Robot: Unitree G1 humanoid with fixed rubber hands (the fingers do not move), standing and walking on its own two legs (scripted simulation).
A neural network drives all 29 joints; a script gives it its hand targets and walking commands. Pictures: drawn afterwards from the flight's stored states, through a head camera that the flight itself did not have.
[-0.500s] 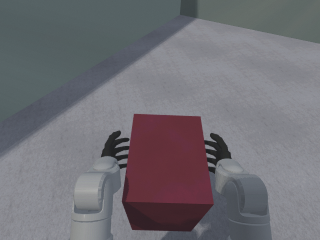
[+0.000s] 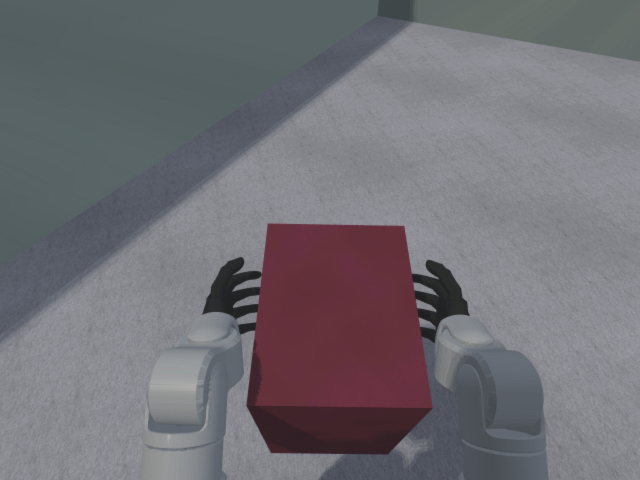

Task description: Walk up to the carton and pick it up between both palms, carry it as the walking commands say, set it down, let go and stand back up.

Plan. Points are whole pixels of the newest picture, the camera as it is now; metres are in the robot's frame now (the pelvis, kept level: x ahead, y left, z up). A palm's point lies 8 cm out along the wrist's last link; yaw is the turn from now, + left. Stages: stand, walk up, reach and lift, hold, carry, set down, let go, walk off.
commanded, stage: carry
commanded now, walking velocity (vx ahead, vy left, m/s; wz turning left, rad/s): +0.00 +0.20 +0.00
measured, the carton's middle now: (332, 348) +0.28 +0.00 +0.02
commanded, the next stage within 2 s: none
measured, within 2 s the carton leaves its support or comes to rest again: neither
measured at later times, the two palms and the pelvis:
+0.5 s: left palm (104, 351) +0.23 +0.24 +0.11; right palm (346, 361) +0.22 -0.01 +0.09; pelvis -0.03 +0.12 +0.01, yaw -1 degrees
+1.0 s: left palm out of the picture +0.20 +0.35 +0.11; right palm (232, 397) +0.19 +0.10 +0.09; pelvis -0.06 +0.23 +0.00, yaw -1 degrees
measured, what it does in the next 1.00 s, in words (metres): steps to the left: left foot, then right foot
